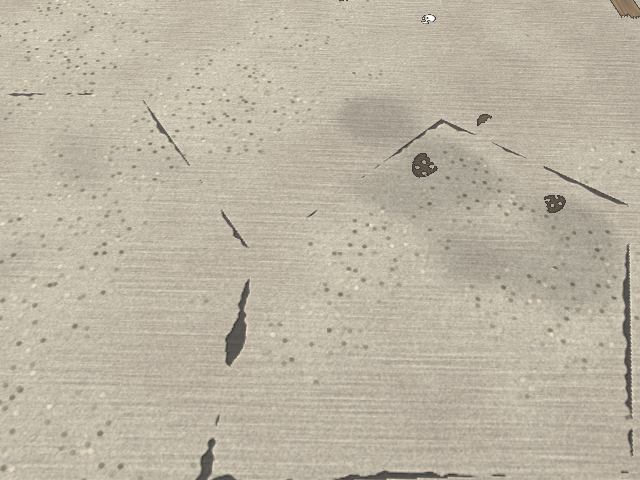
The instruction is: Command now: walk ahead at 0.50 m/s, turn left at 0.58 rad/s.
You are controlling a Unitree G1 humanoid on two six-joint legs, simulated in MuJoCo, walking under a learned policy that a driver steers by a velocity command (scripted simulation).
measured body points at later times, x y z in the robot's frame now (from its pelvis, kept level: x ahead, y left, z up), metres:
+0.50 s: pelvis +0.28 -0.05 +0.00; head +0.31 -0.05 +0.45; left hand +0.28 +0.24 -0.11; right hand +0.48 -0.28 -0.11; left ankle +0.25 +0.10 -0.67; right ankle +0.31 -0.15 -0.74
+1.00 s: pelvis +0.52 +0.09 +0.00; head +0.54 +0.10 +0.45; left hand +0.55 +0.39 -0.12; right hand +0.68 -0.16 -0.10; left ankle +0.51 +0.17 -0.74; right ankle +0.58 -0.07 -0.66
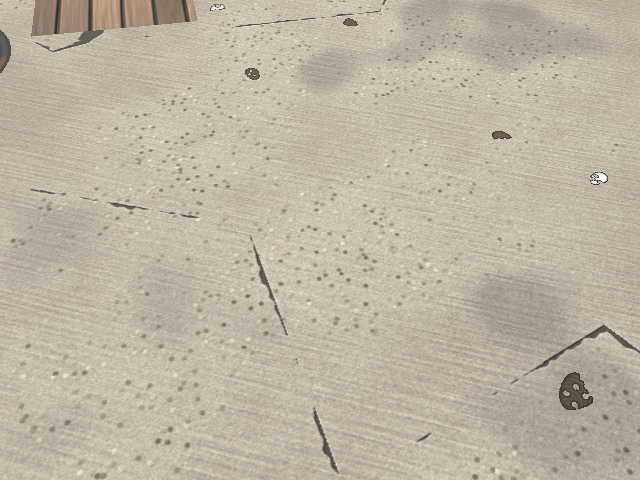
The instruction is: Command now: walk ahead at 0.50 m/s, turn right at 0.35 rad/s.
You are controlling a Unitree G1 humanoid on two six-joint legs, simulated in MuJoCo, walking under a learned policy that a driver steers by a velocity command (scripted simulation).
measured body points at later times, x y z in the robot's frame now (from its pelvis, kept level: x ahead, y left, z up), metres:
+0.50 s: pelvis +0.27 -0.07 -0.01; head +0.31 -0.09 +0.44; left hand +0.46 +0.16 -0.11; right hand +0.33 -0.38 -0.11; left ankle +0.26 +0.10 -0.65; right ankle +0.29 -0.15 -0.74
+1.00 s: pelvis +0.51 -0.09 -0.01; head +0.55 -0.11 +0.44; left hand +0.78 +0.08 -0.11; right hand +0.49 -0.40 -0.10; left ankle +0.62 -0.03 -0.74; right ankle +0.43 -0.19 -0.67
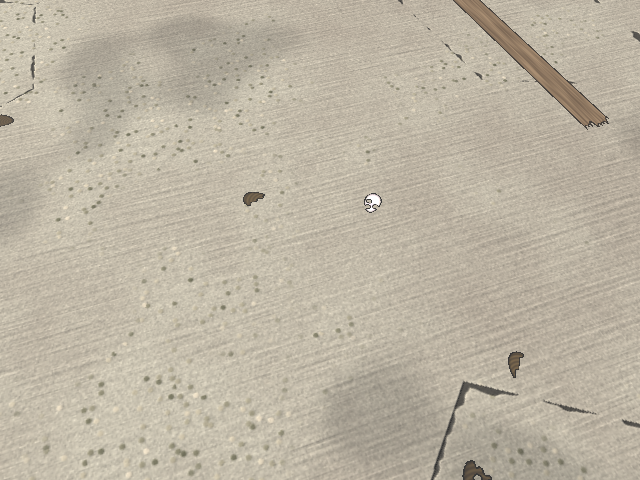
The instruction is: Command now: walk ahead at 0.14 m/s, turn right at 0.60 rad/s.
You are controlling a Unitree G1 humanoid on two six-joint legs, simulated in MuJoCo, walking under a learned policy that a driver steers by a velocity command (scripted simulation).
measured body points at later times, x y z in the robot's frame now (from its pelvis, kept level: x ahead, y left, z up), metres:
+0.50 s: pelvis +0.06 -0.04 +0.00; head +0.09 -0.05 +0.45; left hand +0.28 +0.18 -0.08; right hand +0.14 -0.33 -0.13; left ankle +0.07 +0.11 -0.71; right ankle +0.07 -0.14 -0.74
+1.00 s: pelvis +0.08 -0.02 +0.00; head +0.08 -0.02 +0.45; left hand +0.20 +0.24 -0.13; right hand +0.13 -0.28 -0.14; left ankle +0.08 +0.11 -0.74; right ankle +0.07 -0.14 -0.74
